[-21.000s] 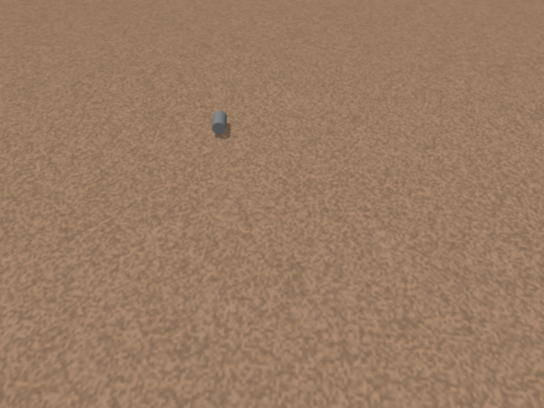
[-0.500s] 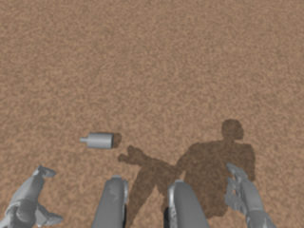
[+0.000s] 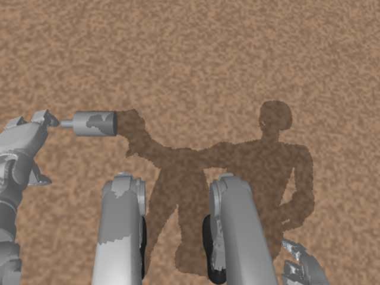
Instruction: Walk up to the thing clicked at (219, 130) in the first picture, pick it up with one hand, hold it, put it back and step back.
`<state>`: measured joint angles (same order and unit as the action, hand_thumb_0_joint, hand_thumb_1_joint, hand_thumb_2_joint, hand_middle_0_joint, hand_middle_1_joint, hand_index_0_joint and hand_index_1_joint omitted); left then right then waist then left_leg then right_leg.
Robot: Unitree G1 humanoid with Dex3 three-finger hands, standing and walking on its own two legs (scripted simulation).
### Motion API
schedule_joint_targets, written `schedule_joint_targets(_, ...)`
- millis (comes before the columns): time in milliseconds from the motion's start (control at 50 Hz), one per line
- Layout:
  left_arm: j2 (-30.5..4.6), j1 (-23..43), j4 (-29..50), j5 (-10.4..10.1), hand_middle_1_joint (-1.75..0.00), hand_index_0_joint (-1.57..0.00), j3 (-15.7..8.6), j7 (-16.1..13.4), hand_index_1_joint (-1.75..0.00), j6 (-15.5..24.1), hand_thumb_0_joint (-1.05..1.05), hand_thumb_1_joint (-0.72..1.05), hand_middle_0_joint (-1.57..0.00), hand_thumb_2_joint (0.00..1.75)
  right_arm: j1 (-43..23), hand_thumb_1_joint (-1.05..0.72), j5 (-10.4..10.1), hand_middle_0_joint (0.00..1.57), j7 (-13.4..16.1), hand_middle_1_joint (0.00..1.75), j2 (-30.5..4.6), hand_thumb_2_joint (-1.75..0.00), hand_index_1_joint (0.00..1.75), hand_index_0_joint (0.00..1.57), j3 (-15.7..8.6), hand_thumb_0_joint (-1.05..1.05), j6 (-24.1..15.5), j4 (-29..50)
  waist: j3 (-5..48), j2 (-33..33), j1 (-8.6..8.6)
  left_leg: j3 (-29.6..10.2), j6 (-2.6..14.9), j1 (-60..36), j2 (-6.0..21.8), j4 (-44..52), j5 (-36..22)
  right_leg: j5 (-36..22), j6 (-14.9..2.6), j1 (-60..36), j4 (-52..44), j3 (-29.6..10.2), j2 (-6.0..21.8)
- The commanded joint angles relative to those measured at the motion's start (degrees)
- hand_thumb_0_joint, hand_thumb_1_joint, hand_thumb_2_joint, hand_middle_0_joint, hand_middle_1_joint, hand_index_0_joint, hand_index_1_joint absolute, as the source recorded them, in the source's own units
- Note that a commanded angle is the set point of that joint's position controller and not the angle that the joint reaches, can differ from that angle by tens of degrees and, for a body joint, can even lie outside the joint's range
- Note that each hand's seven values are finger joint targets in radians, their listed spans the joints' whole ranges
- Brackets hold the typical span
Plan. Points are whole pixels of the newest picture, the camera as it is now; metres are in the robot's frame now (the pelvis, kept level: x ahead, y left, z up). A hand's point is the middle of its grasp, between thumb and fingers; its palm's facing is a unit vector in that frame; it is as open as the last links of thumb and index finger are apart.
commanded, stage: rise first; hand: left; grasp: from above
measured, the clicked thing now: (89, 123) +0.51 +0.31 -0.37
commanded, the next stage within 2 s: none
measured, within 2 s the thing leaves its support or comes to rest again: neither
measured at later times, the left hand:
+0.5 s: hand (56, 138) +0.42 +0.33 -0.21, palm faces -0.48 -0.06 -0.88, open 14.2 cm
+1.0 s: hand (65, 132) +0.45 +0.33 -0.25, palm faces -0.47 -0.03 -0.88, open 14.1 cm
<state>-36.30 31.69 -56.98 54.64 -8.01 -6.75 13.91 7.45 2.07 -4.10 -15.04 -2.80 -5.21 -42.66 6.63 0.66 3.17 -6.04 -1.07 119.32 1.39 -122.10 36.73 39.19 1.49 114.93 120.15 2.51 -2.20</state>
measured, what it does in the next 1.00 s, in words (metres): lowers itself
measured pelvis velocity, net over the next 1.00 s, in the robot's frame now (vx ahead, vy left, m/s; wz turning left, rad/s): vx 0.01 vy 0.01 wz -0.07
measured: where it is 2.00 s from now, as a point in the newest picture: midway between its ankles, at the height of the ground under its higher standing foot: (175, 260)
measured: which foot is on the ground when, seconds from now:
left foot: down 0.00-1.00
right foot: down 0.00-1.00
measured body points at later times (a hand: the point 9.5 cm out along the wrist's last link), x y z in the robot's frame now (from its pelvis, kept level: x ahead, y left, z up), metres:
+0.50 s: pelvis +0.00 +0.01 -0.06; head +0.22 +0.07 +0.33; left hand +0.44 +0.33 -0.16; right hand +0.08 -0.27 -0.18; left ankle +0.09 +0.13 -0.38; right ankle +0.09 -0.12 -0.38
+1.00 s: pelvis +0.01 +0.01 -0.08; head +0.24 +0.08 +0.29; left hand +0.47 +0.32 -0.19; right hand +0.07 -0.27 -0.19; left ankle +0.09 +0.13 -0.38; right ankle +0.09 -0.12 -0.38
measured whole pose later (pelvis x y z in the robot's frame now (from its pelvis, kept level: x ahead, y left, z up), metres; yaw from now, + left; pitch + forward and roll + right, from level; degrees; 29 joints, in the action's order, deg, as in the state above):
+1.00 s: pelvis +0.01 +0.01 -0.08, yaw -4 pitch +33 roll -9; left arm -47.3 49.2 -78.2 75.1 -8.1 -20.4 19.9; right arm 5.9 8.8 -7.3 -14.5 2.5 0.1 -43.5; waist 2.5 -2.1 10.4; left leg -9.7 -0.8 132.8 0.8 -138.3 38.8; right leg 40.9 2.7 126.4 133.8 5.0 -3.4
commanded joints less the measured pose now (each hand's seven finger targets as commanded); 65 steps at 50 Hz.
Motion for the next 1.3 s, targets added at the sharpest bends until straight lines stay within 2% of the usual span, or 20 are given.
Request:
schedule_joint_targets(0, -19.2, 15.7, 4.5, 3.0, -1.0, -0.05, -4.5, -3.8, -1.02, 3.6, 0.0, -0.59, -0.07, 1.06, 8.6, -0.9, 0.4, 0.2, 0.4, 0.3, -12.3, -0.9, 0.3, 0.2, -3.7, 0.0, 0.1, 3.1, 35.3, 7.5, 0.68, 3.3, 2.63, -25.5, -0.9, 12.4, -1.3, -3.5, -3.44, -13.5, -12.8, 3.4, -1.0)
schedule_joint_targets(60, -20.5, 18.3, 3.1, 5.4, -0.98, -0.05, -4.5, -5.7, -1.0, 5.2, 0.0, -0.58, -0.07, 1.06, 8.3, -0.9, 1.1, 0.2, 0.1, 0.3, -12.8, -0.9, 0.3, 0.2, -3.4, 0.0, 1.0, 2.5, 33.6, 9.7, 0.69, 2.3, 2.37, -25.1, -0.7, 12.1, 1.4, -1.7, -3.66, -9.1, -10.6, 4.3, -0.9)
schedule_joint_targets(100, -21.4, 18.2, -1.1, 7.4, -0.99, -0.05, -4.8, -6.9, -1.0, 5.6, 0.0, -0.57, -0.06, 1.04, 8.6, -0.9, 1.5, 0.2, -0.1, 0.3, -12.9, -0.9, 0.3, 0.2, -2.8, 0.0, 1.8, 2.1, 33.6, 10.3, 1.02, 2.1, 2.18, -24.9, -0.9, 11.0, 0.5, -2.4, -3.8, -7.6, -8.9, 4.8, -0.9)
schedule_joint_targets(200, -22.2, 24.1, -0.7, 11.0, -0.99, -0.05, -4.0, -9.9, -0.99, 6.1, 0.0, -0.56, -0.06, 1.03, 9.7, -0.9, 2.7, 0.2, -0.7, 0.3, -13.3, -0.9, 0.3, 0.2, -2.7, 0.0, 3.2, 1.3, 36.4, 13.2, 1.89, 2.7, 1.97, -26.2, -1.2, 7.7, -5.1, -7.0, -3.91, -6.6, -6.7, 5.1, -0.8)
schedule_joint_targets(220, -22.5, 21.9, -5.1, 11.7, -0.98, -0.05, -4.3, -10.3, -0.99, 5.7, 0.0, -0.56, -0.06, 1.04, 9.5, -0.9, 2.9, 0.2, -0.8, 0.3, -13.5, -0.9, 0.3, 0.2, -2.6, 0.0, 3.4, 0.9, 35.3, 11.1, 2.26, 2.5, 2.13, -25.4, -1.1, 7.1, -5.2, -7.0, -3.84, -5.9, -6.5, 5.3, -0.9)
schedule_joint_targets(300, -24.0, 24.4, -8.3, 14.3, -0.99, -0.06, -4.1, -11.7, -0.99, 5.6, 0.0, -0.54, -0.06, 1.01, 9.6, -0.9, 3.8, 0.2, -1.2, 0.3, -13.3, -0.9, 0.3, 0.2, -2.3, 0.0, 4.2, 0.6, 33.4, 10.8, 2.92, 2.9, 2.49, -22.0, -1.3, 5.3, -3.8, -5.9, -3.74, -4.9, -6.1, 5.3, -1.0)
schedule_joint_targets(320, -22.7, 26.1, -7.4, 14.3, -0.98, -0.06, -2.9, -11.7, -0.98, 5.7, 0.0, -0.55, -0.06, 1.02, 9.8, -0.9, 4.1, 0.2, -1.3, 0.3, -13.1, -0.9, 0.3, 0.2, -2.2, 0.0, 4.3, 0.6, 33.8, 11.2, 3.3, 3.5, 2.59, -21.7, -1.3, 4.5, -4.7, -6.9, -3.62, -5.9, -6.2, 5.2, -1.1)
schedule_joint_targets(360, -25.6, 27.5, -6.9, 15.8, -0.98, -0.06, -4.3, -12.3, -0.98, 6.0, 0.0, -0.55, -0.07, 1.02, 10.1, -0.9, 4.4, 0.2, -1.5, 0.3, -13.3, -0.9, 0.3, 0.2, -1.9, 0.0, 4.5, 0.5, 36.0, 12.2, 3.0, 3.7, 2.62, -22.5, -1.4, 3.5, -7.3, -9.1, -3.52, -7.6, -5.4, 5.3, -1.2)
schedule_joint_targets(400, -23.6, 28.6, -8.1, 16.0, -0.98, -0.06, -2.7, -12.6, -0.98, 6.1, 0.0, -0.55, -0.06, 1.01, 9.5, -0.9, 4.6, 0.2, -1.6, 0.3, -13.5, -0.9, 0.3, 0.2, -1.8, 0.0, 4.6, 0.5, 33.9, 12.6, 4.18, 2.8, 2.4, -22.3, -1.1, 3.6, -6.1, -8.1, -3.63, -4.7, -4.1, 5.8, -1.1)
schedule_joint_targets(460, -24.6, 30.9, -7.8, 17.1, -0.98, -0.06, -2.7, -13.1, -0.98, 6.6, 0.0, -0.55, -0.06, 1.01, 8.6, -0.9, 4.8, 0.2, -1.6, 0.3, -13.7, -0.9, 0.3, 0.2, -1.5, 0.0, 4.8, 1.1, 34.0, 13.0, 4.34, 2.6, 2.34, -22.0, -1.0, 2.9, -4.9, -7.2, -3.6, -3.7, -3.8, 6.1, -1.2)
schedule_joint_targets(540, -25.4, 29.5, -11.3, 18.8, -0.98, -0.06, -2.8, -13.8, -0.98, 6.6, 0.0, -0.56, -0.07, 1.02, 9.6, -0.9, 5.6, 0.2, -1.9, 0.3, -13.3, -0.9, 0.3, 0.2, -0.7, 0.0, 5.4, -0.2, 34.2, 12.7, 5.07, 3.0, 2.56, -20.5, -1.2, 1.1, -7.1, -9.4, -3.44, -4.8, -2.9, 6.2, -1.6)
schedule_joint_targets(560, -25.5, 32.0, -8.7, 18.4, -0.99, -0.06, -2.8, -14.1, -0.99, 7.2, 0.0, -0.55, -0.06, 1.01, 8.7, -0.9, 5.6, 0.2, -2.0, 0.3, -13.5, -0.9, 0.3, 0.2, -0.9, 0.0, 5.3, 0.5, 34.8, 13.4, 4.87, 2.7, 2.4, -20.9, -1.1, 1.2, -6.4, -8.5, -3.55, -3.7, -2.4, 6.3, -1.6)
schedule_joint_targets(720, -26.9, 32.1, -12.1, 19.1, -1.02, -0.07, -3.2, -15.6, -1.0, 6.9, 0.0, -0.53, -0.06, 0.99, 9.1, -0.9, 6.6, 0.2, -2.1, 0.3, -13.7, -0.9, 0.3, 0.2, 0.1, 0.0, 5.2, 0.0, 35.0, 13.7, 5.8, 2.8, 2.61, -20.0, -1.0, -1.1, -8.8, -11.0, -3.24, -4.8, -1.5, 6.7, -2.0)
schedule_joint_targets(840, -27.5, 33.7, -12.0, 19.6, -1.02, -0.08, -2.8, -16.0, -1.01, 6.4, 0.0, -0.53, -0.06, 0.99, 8.3, -0.9, 6.5, 0.2, -2.1, 0.3, -14.0, -0.9, 0.3, 0.2, 0.5, 0.0, 5.2, 0.4, 34.4, 16.7, 5.52, 2.1, 2.15, -20.5, -0.9, -0.5, -6.1, -8.6, -3.65, -1.7, -0.1, 7.0, -2.0)
schedule_joint_targets(920, -27.1, 32.9, -13.8, 19.3, -1.03, -0.08, -2.4, -16.0, -1.01, 5.8, 0.0, -0.53, -0.07, 0.99, 9.0, -0.91, 6.7, 0.2, -2.4, 0.3, -14.0, -0.9, 0.3, 0.2, 1.0, 0.0, 5.1, 0.3, 33.1, 14.5, 6.86, 2.4, 2.61, -18.6, -1.0, -1.8, -8.1, -11.1, -3.25, -3.5, -0.3, 7.1, -2.0)
schedule_joint_targets(980, -28.5, 33.3, -13.2, 18.7, -1.04, -0.09, -3.5, -16.4, -1.01, 5.6, 0.0, -0.51, -0.06, 0.97, 8.6, -0.9, 6.6, 0.2, -2.3, 0.3, -14.2, -0.9, 0.3, 0.2, 1.1, 0.0, 5.1, 0.3, 34.4, 15.4, 5.65, 2.4, 2.48, -19.2, -0.8, -1.8, -7.4, -10.2, -3.32, -3.1, -0.1, 7.0, -2.0)
schedule_joint_targets(1040, -26.9, 32.8, -15.0, 19.1, -1.01, -0.06, -1.9, -15.9, -1.03, 5.5, 0.0, -0.58, -0.08, 1.05, 8.6, -0.91, 6.8, 0.2, -2.5, 0.3, -14.0, -0.9, 0.3, 0.2, 1.7, 0.0, 5.0, 0.4, 32.5, 15.3, 6.89, 2.0, 2.54, -18.4, -0.8, -2.1, -7.6, -10.7, -3.32, -2.6, 0.1, 7.2, -2.2)
schedule_joint_targets(1100, -29.0, 33.9, -13.3, 18.8, -1.03, -0.08, -3.5, -16.3, -1.02, 5.6, 0.0, -0.53, -0.07, 0.99, 8.9, -0.91, 6.7, 0.2, -2.6, 0.3, -14.2, -0.9, 0.3, 0.2, 1.6, 0.0, 5.0, 0.5, 33.6, 15.5, 6.25, 2.2, 2.49, -18.4, -0.8, -2.1, -7.4, -10.6, -3.35, -3.3, 0.1, 7.1, -2.0)
schedule_joint_targets(1140, -27.3, 33.6, -14.6, 18.8, -1.04, -0.08, -2.1, -16.0, -1.02, 5.5, 0.0, -0.53, -0.07, 0.99, 9.2, -0.91, 6.8, 0.2, -2.6, 0.3, -14.1, -0.9, 0.3, 0.2, 1.7, 0.0, 5.0, 0.5, 32.6, 14.8, 7.22, 2.1, 2.56, -17.6, -0.7, -2.3, -7.0, -10.5, -3.27, -3.1, 0.0, 7.3, -2.1)
schedule_joint_targets(1280, -28.1, 34.3, -14.2, 18.3, -1.03, -0.08, -2.4, -15.6, -1.02, 5.5, 0.0, -0.53, -0.07, 0.99, 9.7, -0.91, 6.7, 0.2, -2.8, 0.3, -14.4, -0.9, 0.3, 0.2, 1.9, 0.0, 5.0, 0.2, 33.0, 15.1, 7.47, 1.9, 2.57, -18.1, -0.6, -3.3, -8.8, -12.0, -3.12, -3.5, 0.6, 7.3, -2.0)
